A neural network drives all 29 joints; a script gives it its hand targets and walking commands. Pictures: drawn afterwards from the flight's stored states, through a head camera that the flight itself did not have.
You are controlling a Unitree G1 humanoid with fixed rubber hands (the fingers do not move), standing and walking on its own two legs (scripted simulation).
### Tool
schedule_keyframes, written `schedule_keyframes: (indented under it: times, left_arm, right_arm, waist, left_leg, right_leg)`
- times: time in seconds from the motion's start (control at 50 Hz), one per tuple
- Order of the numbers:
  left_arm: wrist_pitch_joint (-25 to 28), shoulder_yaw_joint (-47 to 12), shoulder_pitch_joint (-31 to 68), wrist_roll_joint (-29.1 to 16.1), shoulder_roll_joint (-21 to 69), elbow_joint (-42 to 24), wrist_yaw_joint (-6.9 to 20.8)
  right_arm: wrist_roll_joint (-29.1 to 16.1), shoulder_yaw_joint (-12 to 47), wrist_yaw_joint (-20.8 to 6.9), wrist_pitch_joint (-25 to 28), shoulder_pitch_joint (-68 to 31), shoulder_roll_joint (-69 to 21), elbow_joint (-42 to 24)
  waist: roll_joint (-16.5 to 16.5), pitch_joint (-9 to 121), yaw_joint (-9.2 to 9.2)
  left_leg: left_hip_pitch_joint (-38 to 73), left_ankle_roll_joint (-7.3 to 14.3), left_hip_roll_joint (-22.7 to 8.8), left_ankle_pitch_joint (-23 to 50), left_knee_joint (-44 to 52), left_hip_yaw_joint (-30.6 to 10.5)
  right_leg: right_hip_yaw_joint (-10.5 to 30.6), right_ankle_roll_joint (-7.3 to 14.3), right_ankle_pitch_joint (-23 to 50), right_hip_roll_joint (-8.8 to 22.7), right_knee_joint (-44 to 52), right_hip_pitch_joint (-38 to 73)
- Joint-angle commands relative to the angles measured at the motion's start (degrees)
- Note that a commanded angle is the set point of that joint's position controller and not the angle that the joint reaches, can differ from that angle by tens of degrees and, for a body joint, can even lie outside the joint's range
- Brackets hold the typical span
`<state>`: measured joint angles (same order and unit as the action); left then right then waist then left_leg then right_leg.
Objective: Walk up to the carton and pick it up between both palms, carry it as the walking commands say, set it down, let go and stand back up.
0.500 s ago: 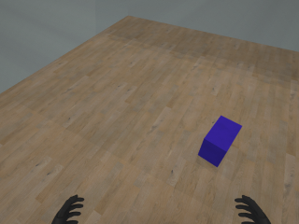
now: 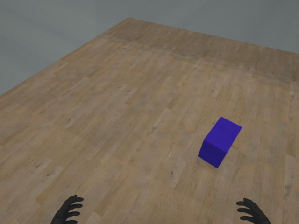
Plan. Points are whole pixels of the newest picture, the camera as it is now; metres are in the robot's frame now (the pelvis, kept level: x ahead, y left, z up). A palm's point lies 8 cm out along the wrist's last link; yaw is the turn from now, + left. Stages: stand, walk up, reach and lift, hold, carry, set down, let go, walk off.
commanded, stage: stand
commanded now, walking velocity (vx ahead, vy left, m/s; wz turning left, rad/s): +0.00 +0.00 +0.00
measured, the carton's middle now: (219, 142) +0.77 -0.47 -0.64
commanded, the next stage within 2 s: walk up in 0.96 s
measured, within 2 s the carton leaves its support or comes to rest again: neither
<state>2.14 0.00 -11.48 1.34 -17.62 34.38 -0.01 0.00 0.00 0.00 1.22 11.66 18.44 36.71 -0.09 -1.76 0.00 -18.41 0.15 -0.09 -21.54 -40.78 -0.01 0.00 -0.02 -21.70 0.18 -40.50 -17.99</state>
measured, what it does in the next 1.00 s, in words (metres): stands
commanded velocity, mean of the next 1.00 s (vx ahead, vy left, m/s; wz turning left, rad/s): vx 0.00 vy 0.00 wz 0.00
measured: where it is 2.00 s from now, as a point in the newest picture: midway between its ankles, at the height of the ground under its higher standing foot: outside the picture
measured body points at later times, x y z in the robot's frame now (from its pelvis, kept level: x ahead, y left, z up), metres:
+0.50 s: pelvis -0.01 +0.00 +0.00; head +0.00 +0.00 +0.45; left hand +0.16 +0.26 -0.08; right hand +0.15 -0.27 -0.09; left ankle +0.00 +0.12 -0.72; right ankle +0.00 -0.12 -0.72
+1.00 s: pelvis -0.02 +0.00 +0.00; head -0.02 +0.00 +0.45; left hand +0.15 +0.26 -0.08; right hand +0.13 -0.27 -0.09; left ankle +0.00 +0.12 -0.72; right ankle +0.00 -0.12 -0.72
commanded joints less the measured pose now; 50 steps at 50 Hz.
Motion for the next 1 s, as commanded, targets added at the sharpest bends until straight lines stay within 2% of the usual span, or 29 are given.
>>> schedule_keyframes:
  times: [0.0, 0.38, 0.98]
  left_arm:
    - [1.73, 4.78, 2.98, -0.43, -13.63, -0.03, -0.41]
    - [1.68, 4.76, 3.04, -0.48, -13.72, 0.58, -0.44]
    - [1.68, 4.64, 3.22, -0.41, -13.77, 1.7, -0.22]
  right_arm:
    - [1.14, -4.84, 0.42, 2.76, -2.43, 13.21, -0.85]
    - [1.04, -4.8, 0.36, 2.73, -2.71, 13.39, 0.25]
    - [1.09, -4.64, 0.13, 2.69, -3.49, 13.44, 1.52]
  waist:
    - [-0.5, 6.11, -0.18]
    - [-0.58, 5.73, -0.14]
    - [-0.78, 3.21, 0.01]
  left_leg:
    - [2.16, 4.53, -5.21, 16.6, 7.08, -6.61]
    - [2.38, 4.5, -5.36, 16.5, 7.85, -6.97]
    - [1.06, 4.27, -5.53, 10.78, 10.51, -8.01]
  right_leg:
    - [5.34, 4.88, 15.96, 5.0, 5.81, 2.94]
    - [5.51, 4.87, 15.96, 5.04, 6.39, 3.07]
    - [6.2, 4.53, 10.98, 4.9, 8.69, 1.96]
